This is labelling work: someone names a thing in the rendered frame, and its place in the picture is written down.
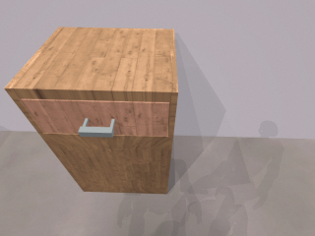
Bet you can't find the drawer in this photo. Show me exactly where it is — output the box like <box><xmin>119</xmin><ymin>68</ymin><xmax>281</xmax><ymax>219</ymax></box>
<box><xmin>20</xmin><ymin>98</ymin><xmax>169</xmax><ymax>137</ymax></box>

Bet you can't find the cabinet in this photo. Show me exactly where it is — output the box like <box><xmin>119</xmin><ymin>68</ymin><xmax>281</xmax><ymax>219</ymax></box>
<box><xmin>4</xmin><ymin>27</ymin><xmax>178</xmax><ymax>195</ymax></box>

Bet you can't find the handle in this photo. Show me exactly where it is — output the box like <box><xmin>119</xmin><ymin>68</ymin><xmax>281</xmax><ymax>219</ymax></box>
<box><xmin>78</xmin><ymin>118</ymin><xmax>115</xmax><ymax>138</ymax></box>

